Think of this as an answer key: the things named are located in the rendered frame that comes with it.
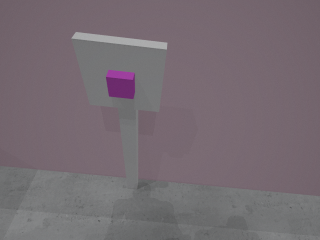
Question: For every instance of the button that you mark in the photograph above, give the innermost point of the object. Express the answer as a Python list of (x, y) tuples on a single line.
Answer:
[(120, 84)]

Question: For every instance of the panel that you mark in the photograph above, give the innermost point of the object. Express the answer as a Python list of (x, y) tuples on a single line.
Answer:
[(96, 54)]

